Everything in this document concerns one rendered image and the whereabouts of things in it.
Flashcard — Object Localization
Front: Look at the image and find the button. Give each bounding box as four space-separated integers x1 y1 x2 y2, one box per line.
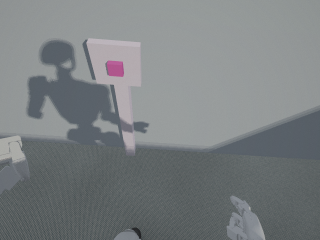
107 60 124 77

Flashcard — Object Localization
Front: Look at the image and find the right robot hand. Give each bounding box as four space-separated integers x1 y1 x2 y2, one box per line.
226 195 266 240

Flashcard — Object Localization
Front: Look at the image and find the left robot hand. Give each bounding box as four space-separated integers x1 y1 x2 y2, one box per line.
0 135 30 195

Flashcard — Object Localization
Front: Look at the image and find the left robot shin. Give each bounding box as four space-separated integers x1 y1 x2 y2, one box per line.
125 229 138 236

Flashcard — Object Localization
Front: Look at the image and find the panel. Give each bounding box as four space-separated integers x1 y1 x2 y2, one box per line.
86 38 142 156

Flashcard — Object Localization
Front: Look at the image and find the robot left foot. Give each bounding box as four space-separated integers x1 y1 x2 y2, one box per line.
131 227 142 239

